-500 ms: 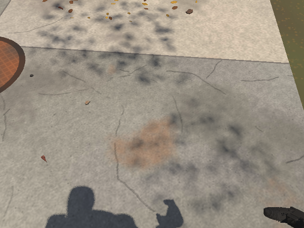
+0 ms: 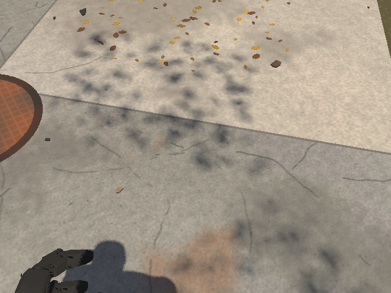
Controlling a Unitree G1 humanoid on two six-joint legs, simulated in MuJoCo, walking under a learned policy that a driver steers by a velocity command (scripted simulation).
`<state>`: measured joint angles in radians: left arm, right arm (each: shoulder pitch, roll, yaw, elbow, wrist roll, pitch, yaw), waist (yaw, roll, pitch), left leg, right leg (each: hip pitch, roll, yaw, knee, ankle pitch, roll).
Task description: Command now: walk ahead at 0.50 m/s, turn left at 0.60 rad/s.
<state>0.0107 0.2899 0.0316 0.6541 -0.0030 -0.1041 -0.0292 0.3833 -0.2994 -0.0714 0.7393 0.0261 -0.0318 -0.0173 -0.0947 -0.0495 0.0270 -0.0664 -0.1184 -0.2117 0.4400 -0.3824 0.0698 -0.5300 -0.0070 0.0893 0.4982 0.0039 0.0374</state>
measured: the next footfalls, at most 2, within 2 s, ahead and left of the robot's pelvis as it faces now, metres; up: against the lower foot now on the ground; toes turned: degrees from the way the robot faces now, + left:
right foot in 0.04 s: +0.20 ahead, -0.13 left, +0.00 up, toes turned +5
left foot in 0.54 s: +0.42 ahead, +0.19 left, +0.00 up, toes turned +21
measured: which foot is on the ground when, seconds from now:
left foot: down 0.00-0.06, up 0.08-0.52, down 0.54-1.00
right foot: up 0.00-0.02, down 0.04-0.56, up 0.58-1.00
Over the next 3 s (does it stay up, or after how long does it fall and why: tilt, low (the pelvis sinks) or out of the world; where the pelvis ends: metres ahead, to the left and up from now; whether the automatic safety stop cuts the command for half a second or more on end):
stays up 0.48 0.08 0.00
